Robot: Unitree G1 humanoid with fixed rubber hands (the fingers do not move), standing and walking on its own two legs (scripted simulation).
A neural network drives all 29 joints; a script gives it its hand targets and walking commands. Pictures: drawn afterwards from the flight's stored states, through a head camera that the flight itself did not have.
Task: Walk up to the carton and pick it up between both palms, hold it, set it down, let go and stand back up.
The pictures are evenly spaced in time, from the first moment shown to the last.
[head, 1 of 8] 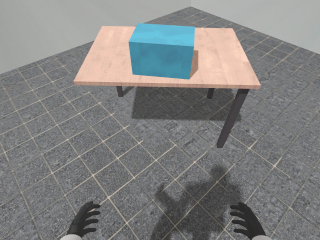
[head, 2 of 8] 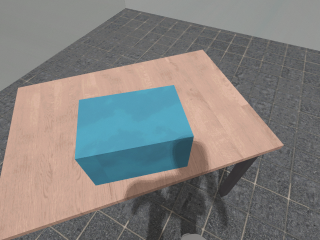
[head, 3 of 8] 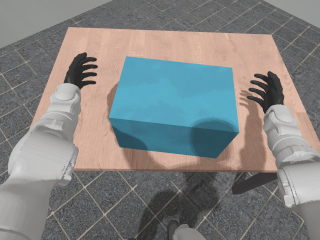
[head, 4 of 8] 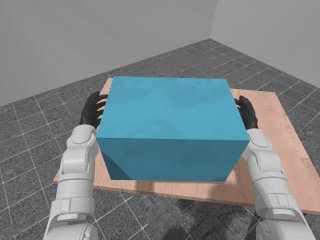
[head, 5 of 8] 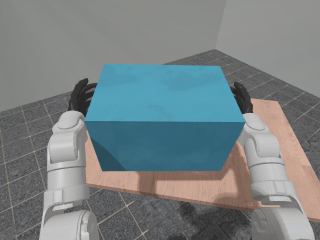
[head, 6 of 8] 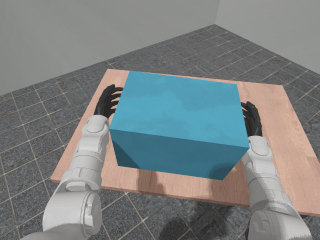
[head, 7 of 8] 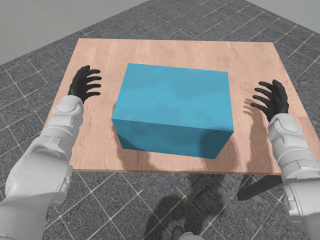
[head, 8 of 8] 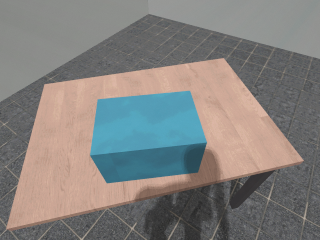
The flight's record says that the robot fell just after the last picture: no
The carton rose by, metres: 0.22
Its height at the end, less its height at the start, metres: +0.00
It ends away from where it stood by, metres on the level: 0.01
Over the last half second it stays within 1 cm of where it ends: yes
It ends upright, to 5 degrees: yes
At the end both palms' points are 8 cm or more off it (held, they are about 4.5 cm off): yes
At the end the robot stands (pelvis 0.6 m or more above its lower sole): yes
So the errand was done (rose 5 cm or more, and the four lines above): yes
